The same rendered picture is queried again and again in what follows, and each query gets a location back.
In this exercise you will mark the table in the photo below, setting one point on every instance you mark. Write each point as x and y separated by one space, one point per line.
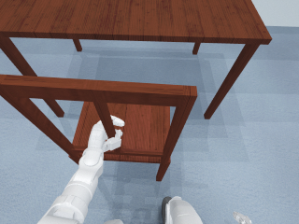
186 21

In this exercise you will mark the left robot hand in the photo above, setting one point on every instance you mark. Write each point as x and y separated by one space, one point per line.
98 136

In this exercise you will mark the right robot thigh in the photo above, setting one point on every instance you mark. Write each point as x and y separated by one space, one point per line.
181 212

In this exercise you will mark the robot left forearm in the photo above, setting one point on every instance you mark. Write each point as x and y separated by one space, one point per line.
75 199

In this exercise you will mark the chair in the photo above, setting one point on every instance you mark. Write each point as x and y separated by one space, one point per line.
147 135

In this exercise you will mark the robot left upper arm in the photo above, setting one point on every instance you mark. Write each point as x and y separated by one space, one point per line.
49 219

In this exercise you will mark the right robot hand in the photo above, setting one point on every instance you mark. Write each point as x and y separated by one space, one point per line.
241 219

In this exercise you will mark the right robot foot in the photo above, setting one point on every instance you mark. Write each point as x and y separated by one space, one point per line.
164 202

